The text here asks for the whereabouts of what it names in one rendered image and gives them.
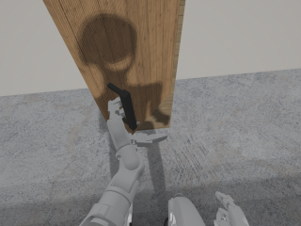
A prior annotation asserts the robot left hand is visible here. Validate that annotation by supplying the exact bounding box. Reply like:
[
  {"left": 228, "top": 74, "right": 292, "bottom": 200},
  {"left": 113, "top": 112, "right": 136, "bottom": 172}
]
[{"left": 106, "top": 97, "right": 167, "bottom": 151}]

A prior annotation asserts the cupboard door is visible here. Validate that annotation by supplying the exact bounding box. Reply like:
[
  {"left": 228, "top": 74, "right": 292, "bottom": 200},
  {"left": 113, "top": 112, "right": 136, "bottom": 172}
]
[{"left": 42, "top": 0, "right": 181, "bottom": 135}]

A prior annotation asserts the left robot thigh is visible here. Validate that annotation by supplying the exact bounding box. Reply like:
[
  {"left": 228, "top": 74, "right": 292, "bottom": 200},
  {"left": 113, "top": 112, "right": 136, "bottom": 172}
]
[{"left": 123, "top": 202, "right": 133, "bottom": 226}]

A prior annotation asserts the handle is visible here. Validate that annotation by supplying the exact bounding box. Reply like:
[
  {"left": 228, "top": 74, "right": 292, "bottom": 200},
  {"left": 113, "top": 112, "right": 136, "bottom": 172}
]
[{"left": 107, "top": 83, "right": 137, "bottom": 131}]

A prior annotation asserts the robot left forearm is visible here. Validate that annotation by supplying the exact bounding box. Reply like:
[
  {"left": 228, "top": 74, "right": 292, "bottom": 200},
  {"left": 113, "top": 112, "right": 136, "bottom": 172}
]
[{"left": 79, "top": 144, "right": 145, "bottom": 226}]

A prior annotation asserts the robot right hand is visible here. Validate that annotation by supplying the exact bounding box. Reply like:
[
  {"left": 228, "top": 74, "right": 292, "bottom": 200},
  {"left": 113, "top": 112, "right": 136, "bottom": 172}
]
[{"left": 214, "top": 191, "right": 249, "bottom": 226}]

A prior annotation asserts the right robot shin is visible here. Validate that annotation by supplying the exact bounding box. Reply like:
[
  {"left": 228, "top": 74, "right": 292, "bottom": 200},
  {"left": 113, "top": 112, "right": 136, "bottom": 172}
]
[{"left": 167, "top": 193, "right": 183, "bottom": 226}]

